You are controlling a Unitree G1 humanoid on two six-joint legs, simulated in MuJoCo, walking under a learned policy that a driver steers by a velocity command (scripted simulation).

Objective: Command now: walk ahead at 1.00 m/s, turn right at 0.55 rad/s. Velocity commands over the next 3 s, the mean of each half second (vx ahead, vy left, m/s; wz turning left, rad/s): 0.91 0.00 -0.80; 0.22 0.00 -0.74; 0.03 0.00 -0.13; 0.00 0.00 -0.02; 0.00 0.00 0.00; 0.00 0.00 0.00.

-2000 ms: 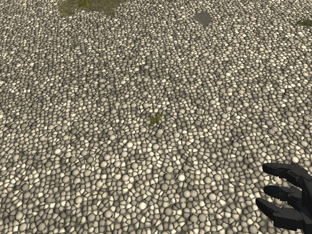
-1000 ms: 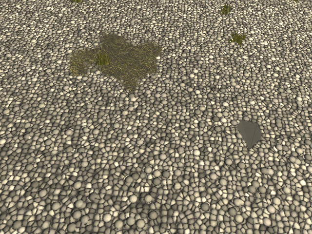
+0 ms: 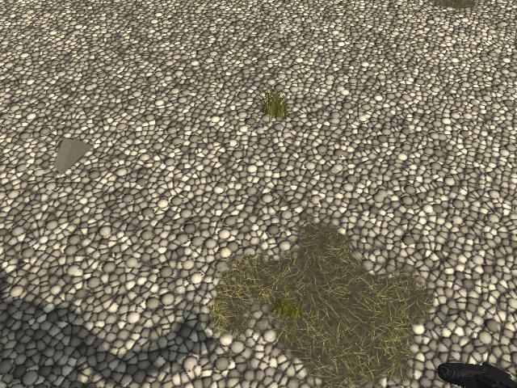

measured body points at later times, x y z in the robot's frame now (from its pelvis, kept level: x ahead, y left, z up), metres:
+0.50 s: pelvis +0.43 -0.07 +0.00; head +0.46 -0.09 +0.44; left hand +0.61 +0.16 -0.12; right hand +0.53 -0.38 -0.08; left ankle +0.40 +0.12 -0.60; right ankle +0.49 -0.13 -0.72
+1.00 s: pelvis +0.66 -0.10 +0.01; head +0.70 -0.13 +0.46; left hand +0.99 -0.05 -0.08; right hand +0.56 -0.38 -0.09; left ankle +0.81 -0.10 -0.72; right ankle +0.56 -0.18 -0.67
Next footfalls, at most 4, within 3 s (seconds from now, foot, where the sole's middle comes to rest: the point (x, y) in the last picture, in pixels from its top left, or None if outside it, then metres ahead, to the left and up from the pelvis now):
0.36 right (330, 364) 0.53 -0.15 -0.76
0.76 left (320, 257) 0.84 -0.13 -0.76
1.12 right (359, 333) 0.61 -0.23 -0.76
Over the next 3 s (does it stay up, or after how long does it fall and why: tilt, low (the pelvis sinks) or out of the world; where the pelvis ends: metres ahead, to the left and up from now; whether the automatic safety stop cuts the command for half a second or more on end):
stays up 0.69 -0.16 0.02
